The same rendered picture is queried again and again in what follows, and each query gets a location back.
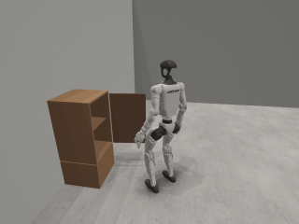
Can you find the left robot upper arm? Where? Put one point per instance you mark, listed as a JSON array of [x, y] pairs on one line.
[[155, 98]]

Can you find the cupboard door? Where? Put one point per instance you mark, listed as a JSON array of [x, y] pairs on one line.
[[128, 114]]

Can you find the robot left foot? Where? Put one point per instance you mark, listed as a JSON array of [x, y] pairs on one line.
[[154, 188]]

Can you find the right robot hand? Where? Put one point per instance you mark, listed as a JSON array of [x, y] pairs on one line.
[[179, 124]]

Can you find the right robot upper arm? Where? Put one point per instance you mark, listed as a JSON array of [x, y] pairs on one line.
[[182, 96]]

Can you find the left robot forearm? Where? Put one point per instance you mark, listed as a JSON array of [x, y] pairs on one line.
[[148, 122]]

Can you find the left robot shin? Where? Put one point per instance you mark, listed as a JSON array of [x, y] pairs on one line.
[[150, 166]]

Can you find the right robot forearm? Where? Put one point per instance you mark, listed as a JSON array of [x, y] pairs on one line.
[[180, 114]]

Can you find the left robot hand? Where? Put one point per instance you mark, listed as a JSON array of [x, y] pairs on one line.
[[139, 137]]

